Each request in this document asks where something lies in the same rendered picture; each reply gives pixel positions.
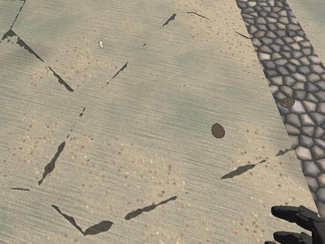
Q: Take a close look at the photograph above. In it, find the robot right hand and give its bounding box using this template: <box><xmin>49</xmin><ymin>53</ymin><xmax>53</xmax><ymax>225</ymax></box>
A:
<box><xmin>265</xmin><ymin>205</ymin><xmax>325</xmax><ymax>244</ymax></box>

